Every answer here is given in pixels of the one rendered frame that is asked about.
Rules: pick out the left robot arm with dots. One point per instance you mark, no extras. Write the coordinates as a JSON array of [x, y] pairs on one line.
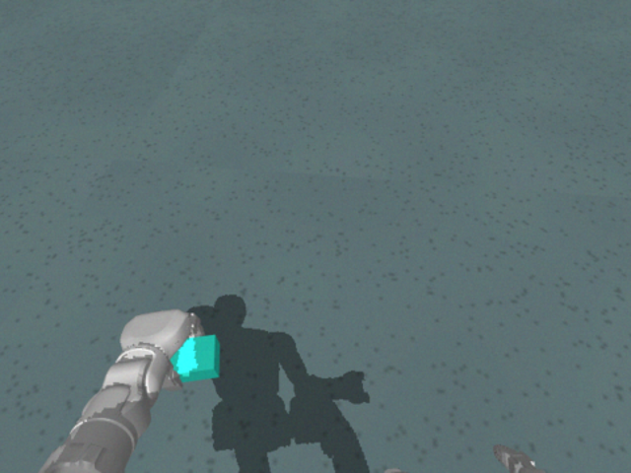
[[106, 435]]

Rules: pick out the small box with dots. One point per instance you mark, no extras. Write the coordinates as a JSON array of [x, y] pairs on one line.
[[198, 358]]

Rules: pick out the right robot hand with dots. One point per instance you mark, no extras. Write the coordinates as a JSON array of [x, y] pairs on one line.
[[515, 462]]

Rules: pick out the left robot hand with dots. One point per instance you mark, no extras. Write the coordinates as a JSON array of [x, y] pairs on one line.
[[165, 330]]

